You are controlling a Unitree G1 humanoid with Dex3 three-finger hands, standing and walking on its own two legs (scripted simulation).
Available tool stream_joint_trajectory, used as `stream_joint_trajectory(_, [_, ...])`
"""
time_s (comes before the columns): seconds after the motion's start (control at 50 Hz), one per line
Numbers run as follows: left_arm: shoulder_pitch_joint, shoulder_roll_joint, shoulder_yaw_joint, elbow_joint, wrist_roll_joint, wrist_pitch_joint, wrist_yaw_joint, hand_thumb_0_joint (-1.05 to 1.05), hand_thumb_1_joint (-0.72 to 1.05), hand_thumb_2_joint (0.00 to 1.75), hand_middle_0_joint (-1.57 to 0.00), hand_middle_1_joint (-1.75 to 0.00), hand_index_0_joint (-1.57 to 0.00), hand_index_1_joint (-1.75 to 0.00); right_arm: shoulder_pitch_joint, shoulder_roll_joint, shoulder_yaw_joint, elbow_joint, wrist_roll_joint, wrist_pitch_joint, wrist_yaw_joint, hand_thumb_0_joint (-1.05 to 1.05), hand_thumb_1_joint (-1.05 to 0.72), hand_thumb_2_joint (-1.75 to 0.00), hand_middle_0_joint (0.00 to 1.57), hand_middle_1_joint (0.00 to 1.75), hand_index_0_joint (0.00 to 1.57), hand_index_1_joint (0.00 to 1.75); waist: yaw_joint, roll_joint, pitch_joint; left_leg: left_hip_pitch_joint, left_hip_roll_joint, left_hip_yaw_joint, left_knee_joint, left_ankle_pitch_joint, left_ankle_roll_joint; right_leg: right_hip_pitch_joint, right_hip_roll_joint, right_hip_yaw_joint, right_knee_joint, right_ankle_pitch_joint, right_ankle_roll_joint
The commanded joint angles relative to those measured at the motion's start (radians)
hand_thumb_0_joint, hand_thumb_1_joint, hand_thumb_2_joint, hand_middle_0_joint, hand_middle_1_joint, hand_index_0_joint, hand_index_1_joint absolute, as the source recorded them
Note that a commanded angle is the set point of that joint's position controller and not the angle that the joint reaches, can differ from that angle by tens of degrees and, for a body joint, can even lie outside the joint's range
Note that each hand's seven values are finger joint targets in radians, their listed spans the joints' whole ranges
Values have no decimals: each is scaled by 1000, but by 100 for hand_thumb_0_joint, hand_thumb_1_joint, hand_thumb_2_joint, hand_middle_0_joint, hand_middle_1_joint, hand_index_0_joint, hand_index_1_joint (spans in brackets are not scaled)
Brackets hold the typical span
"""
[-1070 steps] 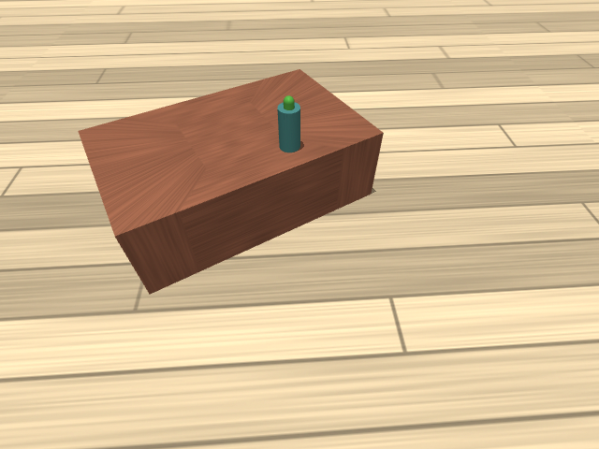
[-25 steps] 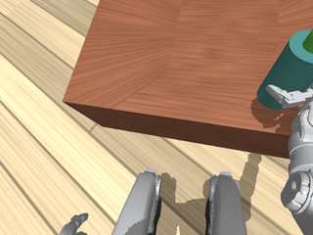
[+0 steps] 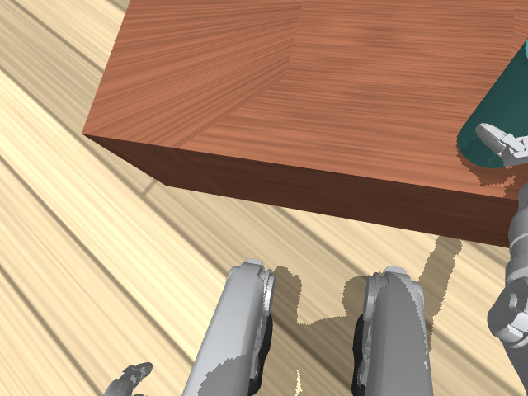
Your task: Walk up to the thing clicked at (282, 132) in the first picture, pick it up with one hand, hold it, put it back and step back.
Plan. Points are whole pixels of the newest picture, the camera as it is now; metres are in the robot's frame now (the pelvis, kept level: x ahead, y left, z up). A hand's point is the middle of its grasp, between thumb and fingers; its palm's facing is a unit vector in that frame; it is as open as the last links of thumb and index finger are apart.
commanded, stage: loosen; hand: right
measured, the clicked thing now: out of the picture +0.51 -0.28 -0.01
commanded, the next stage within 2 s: open in 0.22 s
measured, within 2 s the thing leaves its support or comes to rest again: rests again in 1.22 s
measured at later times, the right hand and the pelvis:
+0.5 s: hand out of the picture +0.51 -0.29 -0.02, palm faces +0.42 +0.91 -0.03, open 12.1 cm; pelvis +0.00 +0.00 -0.02, yaw +0 degrees
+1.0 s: hand out of the picture +0.51 -0.30 -0.01, palm faces +0.41 +0.91 -0.01, open 15.2 cm; pelvis -0.01 +0.01 -0.02, yaw +0 degrees
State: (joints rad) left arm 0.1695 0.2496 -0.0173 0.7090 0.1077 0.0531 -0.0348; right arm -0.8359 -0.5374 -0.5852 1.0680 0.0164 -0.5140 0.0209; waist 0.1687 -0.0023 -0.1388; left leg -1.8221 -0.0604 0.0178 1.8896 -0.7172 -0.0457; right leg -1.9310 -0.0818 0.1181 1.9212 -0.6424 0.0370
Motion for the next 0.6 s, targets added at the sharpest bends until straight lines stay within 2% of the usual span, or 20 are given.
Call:
stream_joint_trajectory(0.0, [179, 230, 72, -27, -5, -4, 19, 0, 91, 91, -20, -30, -20, -30, -531, -370, -18, -329, 40, -123, 1, 0, -9, -141, 134, 155, 140, 155, -19, -298, -831, 249, -8, 47, -194, 340, 70, 698, 13, -32, -153, 346, -49])
stream_joint_trajectory(0.04, [191, 231, 76, -25, -6, 0, 22, 0, 90, 91, -20, -29, -19, -30, -584, -384, -30, -335, 42, -116, -1, 0, -8, -141, 134, 155, 140, 155, -11, -278, -773, 236, -9, 40, -191, 301, 72, 617, 13, -39, -149, 268, -53])
stream_joint_trajectory(0.06, [186, 230, 77, -17, -5, -1, 23, 0, 91, 90, -20, -29, -19, -30, -543, -346, -13, -289, 46, -110, 6, 0, -8, -141, 134, 155, 140, 155, -7, -260, -743, 221, -10, 44, -185, 294, 72, 594, 12, -40, -140, 254, -54])
stream_joint_trajectory(0.08, [180, 229, 73, -19, -7, 1, 24, 0, 90, 90, -21, -30, -20, -30, -588, -403, -44, -343, 47, -117, 2, 0, 0, -137, 134, 153, 141, 153, -21, -286, -748, 218, -8, 39, -181, 286, 74, 584, 12, -45, -136, 241, -54])
stream_joint_trajectory(0.1, [183, 232, 75, -23, -9, 1, 24, 0, 95, 87, -20, -31, -22, -29, -570, -395, -40, -310, 39, -109, 6, 0, 8, -129, 128, 145, 133, 145, -20, -274, -747, 228, -7, 42, -182, 281, 73, 576, 14, -45, -142, 232, -52])
stream_joint_trajectory(0.12, [178, 238, 78, -34, -8, 2, 26, 0, 95, 87, -20, -31, -22, -29, -565, -372, -15, -327, 36, -104, 11, 0, 11, -121, 125, 137, 130, 137, -20, -276, -771, 223, -9, 43, -178, 272, 76, 595, 13, -44, -144, 225, -52])
stream_joint_trajectory(0.18, [178, 251, 84, -46, -13, 10, 30, 0, 95, 87, -20, -31, -22, -29, -617, -440, -34, -416, 22, -88, 10, 0, 17, -97, 121, 118, 124, 118, -38, -352, -825, 226, -6, 44, -180, 249, 83, 668, 12, -45, -173, 224, -43])
stream_joint_trajectory(0.24, [182, 240, 84, -44, -17, 9, 34, 0, 97, 87, -20, -31, -22, -29, -551, -328, 5, -321, 40, -61, 16, 0, 28, -75, 115, 103, 118, 104, -13, -265, -772, 231, -8, 52, -181, 263, 76, 610, 11, -42, -156, 215, -49])
stream_joint_trajectory(0.28, [177, 246, 81, -45, -17, 6, 36, 0, 96, 88, -20, -31, -21, -29, -553, -392, -34, -372, 51, -60, 15, 0, 35, -67, 113, 97, 116, 97, -40, -295, -812, 244, -7, 46, -167, 303, 77, 620, 11, -45, -136, 266, -50])
stream_joint_trajectory(0.3, [185, 252, 84, -46, -19, 9, 37, 0, 96, 88, -20, -31, -21, -29, -567, -430, -53, -400, 48, -56, 14, 0, 40, -61, 112, 93, 115, 94, -42, -291, -840, 260, -6, 45, -165, 318, 76, 634, 9, -42, -131, 291, -50])
stream_joint_trajectory(0.34, [184, 244, 85, -42, -21, 12, 37, 0, 93, 90, -20, -30, -20, -30, -530, -360, -18, -352, 50, -39, 19, 0, 47, -61, 97, 87, 101, 87, -26, -274, -780, 228, -6, 52, -159, 316, 77, 622, 10, -39, -134, 294, -48])
stream_joint_trajectory(0.36, [187, 241, 86, -40, -21, 12, 37, 0, 93, 90, -20, -30, -20, -30, -523, -351, -19, -345, 54, -39, 18, 0, 48, -56, 96, 83, 99, 83, -29, -271, -756, 224, -6, 51, -157, 318, 77, 606, 9, -40, -133, 294, -48])
stream_joint_trajectory(0.38, [184, 239, 82, -41, -23, 13, 36, 0, 93, 90, -20, -30, -20, -30, -551, -384, -34, -387, 53, -46, 15, 0, 49, -52, 93, 79, 96, 79, -40, -290, -767, 216, -6, 49, -157, 303, 80, 606, 11, -41, -143, 281, -47])
stream_joint_trajectory(0.4, [179, 236, 82, -43, -23, 12, 36, 0, 92, 90, -19, -30, -20, -30, -513, -367, -19, -348, 48, -44, 17, 0, 50, -50, 90, 76, 93, 76, -39, -273, -762, 229, -6, 49, -165, 308, 78, 597, 12, -43, -139, 277, -50])
stream_joint_trajectory(0.42, [185, 236, 86, -44, -23, 13, 37, 0, 92, 90, -19, -30, -20, -30, -514, -378, -32, -366, 44, -43, 18, 0, 48, -48, 89, 74, 91, 74, -33, -267, -749, 235, -5, 48, -164, 317, 76, 593, 12, -44, -139, 279, -50])
stream_joint_trajectory(0.48, [180, 238, 84, -51, -25, 16, 37, 0, 92, 90, -19, -30, -20, -30, -520, -372, -26, -372, 47, -38, 21, 0, 49, -43, 83, 68, 86, 68, -36, -275, -759, 222, -6, 45, -161, 317, 78, 607, 10, -44, -136, 286, -52])
stream_joint_trajectory(0.52, [185, 234, 84, -45, -25, 17, 36, 0, 92, 90, -19, -31, -20, -30, -468, -324, -8, -286, 46, -24, 27, 0, 46, -40, 81, 64, 83, 64, -16, -237, -706, 218, -7, 49, -168, 303, 75, 562, 12, -46, -134, 252, -54])
stream_joint_trajectory(0.54, [184, 229, 80, -53, -27, 18, 37, 0, 92, 90, -19, -30, -20, -30, -483, -342, -19, -315, 47, -24, 28, 0, 45, -40, 79, 63, 81, 63, -20, -234, -710, 227, -8, 48, -169, 291, 78, 535, 13, -47, -142, 232, -56])
stream_joint_trajectory(0.56, [182, 234, 81, -47, -30, 20, 37, 0, 92, 90, -19, -31, -20, -30, -471, -332, -14, -276, 46, -17, 32, 0, 44, -39, 78, 62, 80, 62, -18, -234, -685, 218, -5, 49, -169, 280, 78, 527, 14, -46, -147, 219, -54])
stream_joint_trajectory(0.58, [183, 230, 78, -52, -31, 19, 37, 0, 92, 90, -20, -31, -20, -30, -440, -289, 9, -238, 45, -6, 39, 0, 44, -36, 75, 58, 76, 58, -8, -217, -659, 213, -6, 53, -172, 270, 78, 512, 15, -43, -156, 205, -54])
